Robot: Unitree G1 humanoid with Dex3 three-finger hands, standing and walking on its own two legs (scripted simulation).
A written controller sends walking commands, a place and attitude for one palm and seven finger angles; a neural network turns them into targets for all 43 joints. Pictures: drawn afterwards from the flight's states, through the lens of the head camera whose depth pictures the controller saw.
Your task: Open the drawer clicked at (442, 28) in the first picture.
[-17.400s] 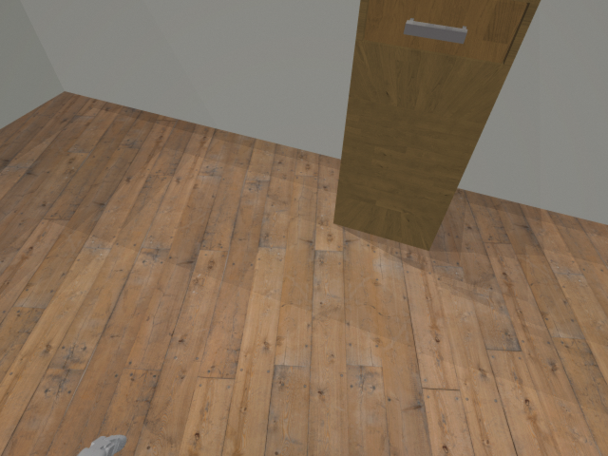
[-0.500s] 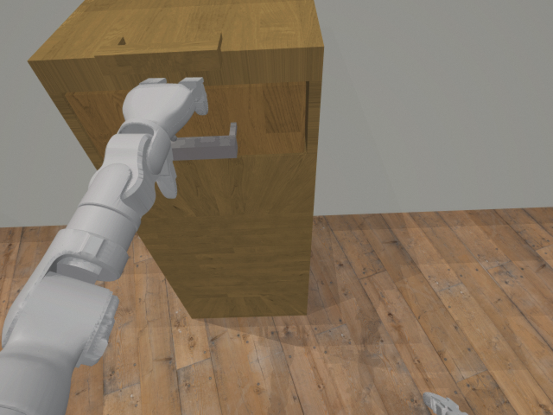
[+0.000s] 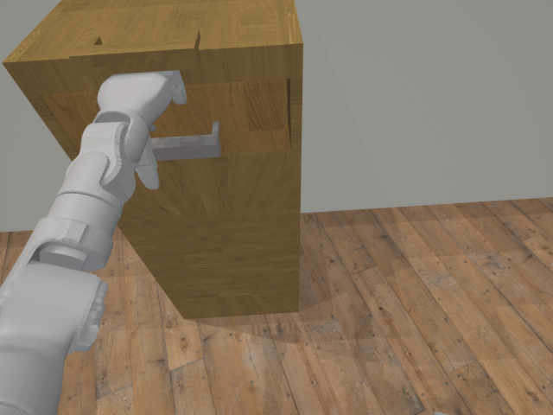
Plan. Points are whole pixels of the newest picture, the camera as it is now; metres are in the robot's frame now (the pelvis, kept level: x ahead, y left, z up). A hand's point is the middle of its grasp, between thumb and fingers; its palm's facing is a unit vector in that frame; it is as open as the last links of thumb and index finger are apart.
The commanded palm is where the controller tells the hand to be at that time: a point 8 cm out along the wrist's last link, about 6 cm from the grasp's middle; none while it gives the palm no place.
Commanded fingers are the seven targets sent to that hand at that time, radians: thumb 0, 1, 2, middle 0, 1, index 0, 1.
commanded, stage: move the hooked fingers above the handle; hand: left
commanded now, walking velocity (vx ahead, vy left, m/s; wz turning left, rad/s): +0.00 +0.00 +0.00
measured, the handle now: (174, 138) +0.52 +0.19 +0.12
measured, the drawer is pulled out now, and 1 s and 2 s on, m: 0.00 0.00 0.00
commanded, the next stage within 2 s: lower the fingers behind the handle in 1.70 s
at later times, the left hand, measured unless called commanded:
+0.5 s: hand (157, 123) +0.48 +0.19 +0.18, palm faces +0.04 -0.02 -1.00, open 13.8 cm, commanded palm +0.46 +0.21 +0.24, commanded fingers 0.00 -0.50 0.30 -0.30 -1.20 -0.30 -1.20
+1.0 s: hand (153, 130) +0.47 +0.19 +0.17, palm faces +0.04 -0.01 -1.00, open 13.8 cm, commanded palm +0.45 +0.20 +0.24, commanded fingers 0.00 -0.50 0.30 -0.30 -1.20 -0.30 -1.20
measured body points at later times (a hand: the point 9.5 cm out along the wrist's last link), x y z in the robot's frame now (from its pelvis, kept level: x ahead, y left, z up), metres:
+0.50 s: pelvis +0.00 +0.00 +0.00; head +0.04 -0.02 +0.45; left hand +0.48 +0.19 +0.23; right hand +0.11 -0.25 -0.13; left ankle -0.04 +0.09 -0.74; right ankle +0.00 -0.10 -0.74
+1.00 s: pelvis +0.00 +0.00 +0.00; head +0.03 -0.02 +0.45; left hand +0.46 +0.19 +0.23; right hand +0.10 -0.26 -0.13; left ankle -0.04 +0.09 -0.74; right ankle +0.00 -0.10 -0.74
